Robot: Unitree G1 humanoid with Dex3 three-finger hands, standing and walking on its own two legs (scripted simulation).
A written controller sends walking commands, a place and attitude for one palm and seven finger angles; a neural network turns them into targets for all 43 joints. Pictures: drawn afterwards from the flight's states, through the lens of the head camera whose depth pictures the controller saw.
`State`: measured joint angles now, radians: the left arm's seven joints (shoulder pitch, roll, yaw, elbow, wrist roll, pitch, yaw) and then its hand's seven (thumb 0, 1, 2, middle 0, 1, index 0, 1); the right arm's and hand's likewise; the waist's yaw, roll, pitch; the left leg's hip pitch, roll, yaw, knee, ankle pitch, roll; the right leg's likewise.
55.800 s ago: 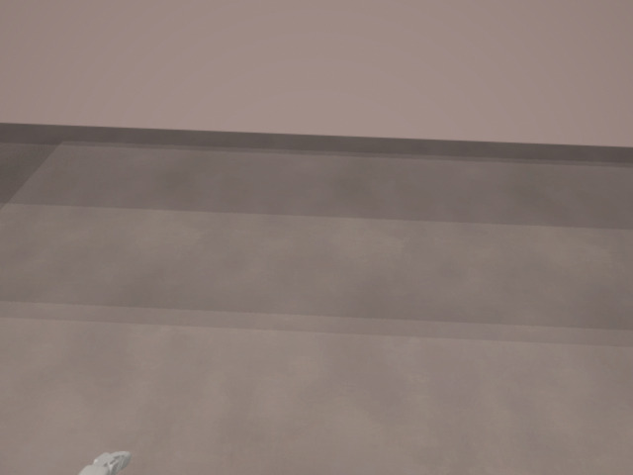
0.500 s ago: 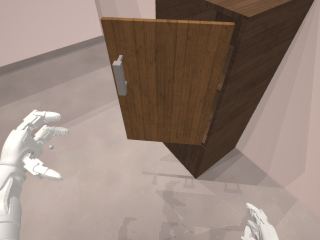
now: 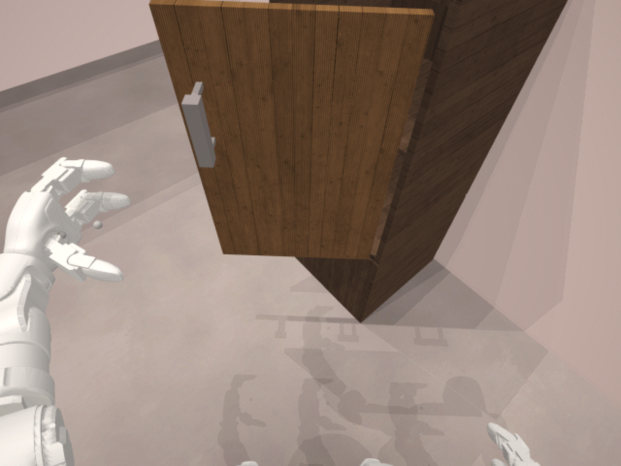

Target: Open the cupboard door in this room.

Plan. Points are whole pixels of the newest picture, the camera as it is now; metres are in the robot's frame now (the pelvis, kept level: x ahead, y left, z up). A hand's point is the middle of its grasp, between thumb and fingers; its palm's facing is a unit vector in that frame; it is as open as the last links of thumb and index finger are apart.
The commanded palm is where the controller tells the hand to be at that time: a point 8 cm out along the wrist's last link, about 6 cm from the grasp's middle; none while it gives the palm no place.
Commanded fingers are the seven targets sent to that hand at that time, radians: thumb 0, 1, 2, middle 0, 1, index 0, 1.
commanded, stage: move the hooked fingers beside the handle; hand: left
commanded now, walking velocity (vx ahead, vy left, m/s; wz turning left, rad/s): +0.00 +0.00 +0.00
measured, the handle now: (203, 125) +0.60 +0.19 +0.08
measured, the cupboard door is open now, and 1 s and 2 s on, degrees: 47 47 47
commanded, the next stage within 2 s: slide the fingers in behind the handle in 1.94 s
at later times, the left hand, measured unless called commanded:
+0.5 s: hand (127, 182) +0.45 +0.25 +0.10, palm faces -0.04 -1.00 +0.00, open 14.0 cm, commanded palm +0.43 +0.30 +0.09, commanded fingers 0.00 -0.50 0.30 -0.30 -1.20 -0.30 -1.20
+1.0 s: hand (156, 146) +0.53 +0.24 +0.10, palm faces -0.05 -1.00 +0.01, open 14.0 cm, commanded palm +0.52 +0.29 +0.09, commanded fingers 0.00 -0.50 0.30 -0.30 -1.20 -0.30 -1.20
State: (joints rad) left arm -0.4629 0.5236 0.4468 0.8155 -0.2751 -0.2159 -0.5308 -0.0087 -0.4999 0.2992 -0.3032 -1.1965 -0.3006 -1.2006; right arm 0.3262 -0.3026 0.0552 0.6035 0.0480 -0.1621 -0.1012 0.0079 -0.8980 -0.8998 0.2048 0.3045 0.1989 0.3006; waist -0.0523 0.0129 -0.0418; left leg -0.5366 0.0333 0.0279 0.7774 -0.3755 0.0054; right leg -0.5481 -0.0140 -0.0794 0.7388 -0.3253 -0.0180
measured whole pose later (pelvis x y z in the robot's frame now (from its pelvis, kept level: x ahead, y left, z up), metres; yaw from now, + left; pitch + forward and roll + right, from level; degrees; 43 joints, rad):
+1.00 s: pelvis +0.01 +0.02 -0.02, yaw -1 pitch +18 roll -3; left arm -1.01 0.69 0.45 1.29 -0.09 -0.28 -0.42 -0.01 -0.50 0.30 -0.30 -1.20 -0.30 -1.20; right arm 0.44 -0.30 0.06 0.63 0.00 0.03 -0.05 0.00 -0.90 -0.90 0.20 0.30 0.20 0.30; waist -0.19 0.02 -0.06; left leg -0.79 0.05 0.03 0.89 -0.42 0.03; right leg -0.78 0.00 -0.07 0.80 -0.33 0.01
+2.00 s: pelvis +0.02 +0.02 -0.02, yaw -2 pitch +21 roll -4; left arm -1.04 0.73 0.48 1.28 -0.06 -0.29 -0.39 -0.01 -0.50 0.30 -0.30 -1.20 -0.30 -1.20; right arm 0.44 -0.28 0.06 0.59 -0.01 0.09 -0.02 0.00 -0.90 -0.90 0.20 0.30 0.20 0.30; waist -0.22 0.02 -0.07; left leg -0.85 0.06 0.02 0.93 -0.46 0.03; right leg -0.83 0.02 -0.08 0.81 -0.35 0.01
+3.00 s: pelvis +0.02 +0.01 -0.02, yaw -2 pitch +21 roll -3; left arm -1.03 0.56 0.41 1.22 -0.05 -0.33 -0.22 -0.01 -0.50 0.30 -0.30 -1.20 -0.29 -1.21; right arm 0.45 -0.27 0.04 0.61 -0.02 0.06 0.01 0.00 -0.90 -0.90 0.20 0.30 0.20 0.30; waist -0.21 0.04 -0.08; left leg -0.84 0.06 0.02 0.92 -0.45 0.02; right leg -0.83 0.01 -0.07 0.83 -0.36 0.00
